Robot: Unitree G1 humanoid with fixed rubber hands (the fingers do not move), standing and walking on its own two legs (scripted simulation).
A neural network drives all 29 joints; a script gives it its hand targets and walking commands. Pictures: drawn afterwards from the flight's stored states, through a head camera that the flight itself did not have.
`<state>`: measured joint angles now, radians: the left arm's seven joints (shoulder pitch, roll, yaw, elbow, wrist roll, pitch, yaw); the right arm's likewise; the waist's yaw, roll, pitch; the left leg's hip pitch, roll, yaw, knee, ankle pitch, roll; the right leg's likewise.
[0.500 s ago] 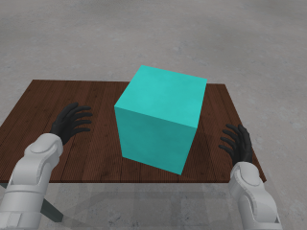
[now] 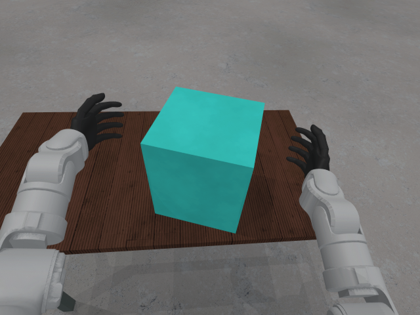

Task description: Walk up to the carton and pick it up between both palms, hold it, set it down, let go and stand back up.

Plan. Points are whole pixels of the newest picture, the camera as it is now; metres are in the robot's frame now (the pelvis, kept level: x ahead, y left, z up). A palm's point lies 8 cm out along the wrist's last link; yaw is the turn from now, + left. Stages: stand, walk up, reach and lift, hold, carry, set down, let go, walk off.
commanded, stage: reach and lift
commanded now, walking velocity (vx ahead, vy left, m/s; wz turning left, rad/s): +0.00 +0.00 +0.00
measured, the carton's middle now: (206, 161) +0.46 -0.02 +0.02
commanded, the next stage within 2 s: none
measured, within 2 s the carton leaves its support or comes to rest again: neither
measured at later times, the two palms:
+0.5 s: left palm (99, 96) +0.47 +0.19 +0.20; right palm (307, 132) +0.40 -0.20 +0.16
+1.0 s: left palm (113, 117) +0.47 +0.18 +0.14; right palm (298, 145) +0.40 -0.20 +0.12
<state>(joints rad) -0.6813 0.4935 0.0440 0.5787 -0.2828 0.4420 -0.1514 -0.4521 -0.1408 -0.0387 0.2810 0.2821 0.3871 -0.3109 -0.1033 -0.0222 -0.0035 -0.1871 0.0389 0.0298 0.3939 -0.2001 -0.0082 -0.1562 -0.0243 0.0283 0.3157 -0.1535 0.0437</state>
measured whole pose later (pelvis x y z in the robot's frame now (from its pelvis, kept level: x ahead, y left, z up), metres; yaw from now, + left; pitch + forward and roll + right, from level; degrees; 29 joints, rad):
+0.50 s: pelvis +0.00 +0.00 +0.00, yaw +1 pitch +4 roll -1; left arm -1.07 0.49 -0.08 1.10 -0.30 0.26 -0.11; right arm -0.85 -0.14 -0.03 0.79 0.31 0.27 -0.30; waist -0.16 -0.02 -0.08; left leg -0.29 0.04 0.00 0.42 -0.20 -0.02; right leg -0.23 -0.02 0.00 0.31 -0.15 0.04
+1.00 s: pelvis +0.00 -0.01 -0.01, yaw +1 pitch +12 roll -2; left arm -1.17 0.42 -0.16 1.49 -0.32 -0.02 -0.09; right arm -0.95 -0.10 -0.04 1.13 0.28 0.08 -0.27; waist -0.18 -0.02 -0.19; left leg -0.48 0.05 -0.01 0.47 -0.20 -0.02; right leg -0.43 -0.01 -0.01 0.37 -0.15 0.03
